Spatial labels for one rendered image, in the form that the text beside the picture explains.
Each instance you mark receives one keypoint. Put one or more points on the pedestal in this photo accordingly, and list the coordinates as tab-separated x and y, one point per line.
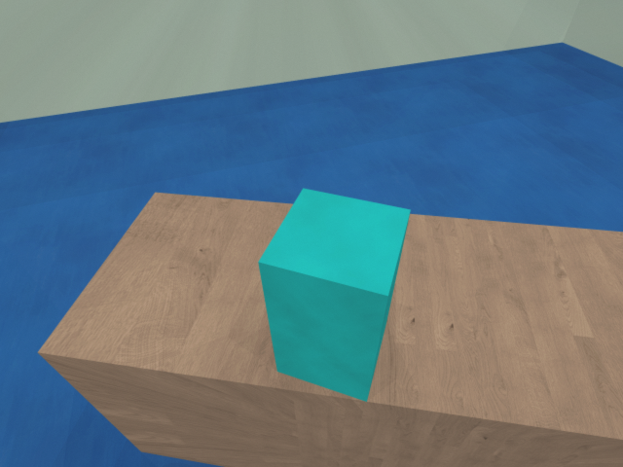
503	347

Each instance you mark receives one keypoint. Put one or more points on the carton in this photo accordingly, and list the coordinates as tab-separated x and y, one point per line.
328	277

